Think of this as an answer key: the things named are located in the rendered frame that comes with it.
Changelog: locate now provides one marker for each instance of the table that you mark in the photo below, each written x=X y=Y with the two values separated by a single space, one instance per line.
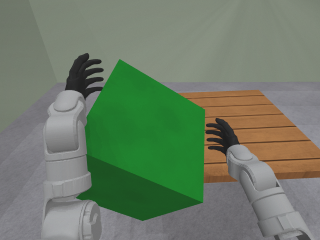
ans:
x=261 y=127

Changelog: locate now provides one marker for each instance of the right robot forearm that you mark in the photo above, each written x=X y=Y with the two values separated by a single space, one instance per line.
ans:
x=276 y=216

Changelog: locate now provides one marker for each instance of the robot right hand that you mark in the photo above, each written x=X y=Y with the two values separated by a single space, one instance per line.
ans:
x=228 y=137

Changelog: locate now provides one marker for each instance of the carton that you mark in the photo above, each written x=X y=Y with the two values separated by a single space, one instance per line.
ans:
x=145 y=147

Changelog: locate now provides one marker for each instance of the left robot forearm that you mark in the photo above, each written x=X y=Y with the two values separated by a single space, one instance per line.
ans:
x=65 y=149

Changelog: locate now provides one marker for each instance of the left robot upper arm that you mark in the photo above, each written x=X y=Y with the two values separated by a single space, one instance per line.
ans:
x=73 y=220

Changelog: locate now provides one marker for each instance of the robot left hand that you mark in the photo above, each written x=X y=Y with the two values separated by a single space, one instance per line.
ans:
x=77 y=81

